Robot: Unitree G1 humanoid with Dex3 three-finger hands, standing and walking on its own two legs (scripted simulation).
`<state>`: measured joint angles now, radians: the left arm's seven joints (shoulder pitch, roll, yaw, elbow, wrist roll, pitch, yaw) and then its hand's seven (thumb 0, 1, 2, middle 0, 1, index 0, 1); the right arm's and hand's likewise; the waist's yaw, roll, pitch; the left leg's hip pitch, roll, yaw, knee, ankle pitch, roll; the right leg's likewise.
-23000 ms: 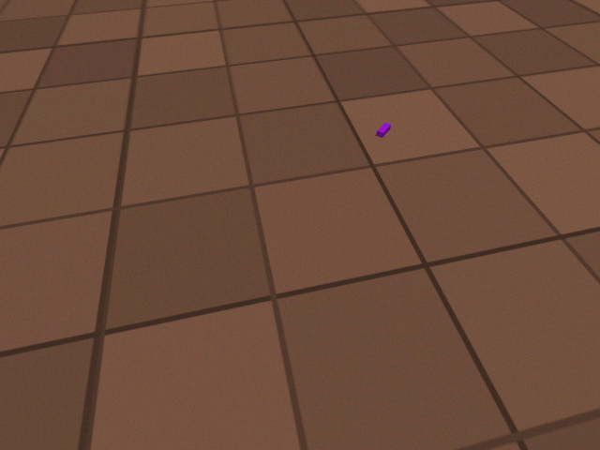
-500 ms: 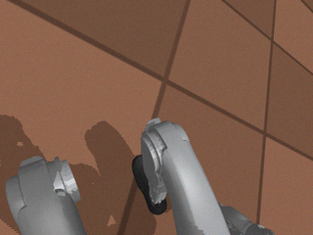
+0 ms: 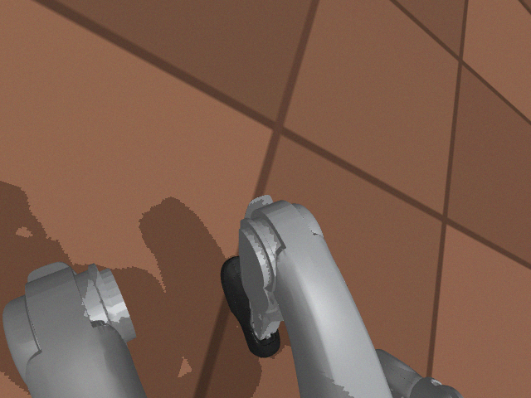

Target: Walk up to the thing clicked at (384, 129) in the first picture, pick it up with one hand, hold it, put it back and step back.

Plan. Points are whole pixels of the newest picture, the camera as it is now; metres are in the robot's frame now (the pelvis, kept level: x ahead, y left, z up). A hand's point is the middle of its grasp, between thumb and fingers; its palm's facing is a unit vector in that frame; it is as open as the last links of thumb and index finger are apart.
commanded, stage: close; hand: left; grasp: from above
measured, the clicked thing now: out of the picture +0.43 +0.31 -0.28
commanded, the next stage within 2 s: settle in 1.38 s
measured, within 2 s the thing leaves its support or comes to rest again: leaves its support in 1.82 s
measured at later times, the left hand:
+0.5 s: hand out of the picture +0.42 +0.32 -0.25, palm faces -0.46 -0.16 -0.87, open 10.5 cm
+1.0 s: hand out of the picture +0.42 +0.30 -0.25, palm faces -0.40 -0.12 -0.91, open 8.2 cm
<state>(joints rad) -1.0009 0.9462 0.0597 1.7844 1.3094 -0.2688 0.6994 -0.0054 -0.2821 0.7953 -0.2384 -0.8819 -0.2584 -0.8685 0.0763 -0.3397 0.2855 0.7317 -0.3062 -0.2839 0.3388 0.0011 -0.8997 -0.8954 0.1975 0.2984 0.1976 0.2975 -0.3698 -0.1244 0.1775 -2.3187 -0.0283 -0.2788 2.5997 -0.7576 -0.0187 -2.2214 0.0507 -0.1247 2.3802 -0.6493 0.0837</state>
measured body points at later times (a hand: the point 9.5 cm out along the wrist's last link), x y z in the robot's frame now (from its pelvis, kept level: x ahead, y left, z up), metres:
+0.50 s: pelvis +0.00 +0.00 +0.01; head +0.27 +0.13 +0.34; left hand +0.44 +0.32 -0.20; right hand +0.04 -0.26 -0.04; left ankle +0.06 +0.12 -0.26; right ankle +0.12 -0.14 -0.26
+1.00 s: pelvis -0.01 +0.00 +0.01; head +0.26 +0.14 +0.34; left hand +0.44 +0.30 -0.20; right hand +0.06 -0.26 -0.03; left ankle +0.06 +0.12 -0.26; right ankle +0.12 -0.14 -0.26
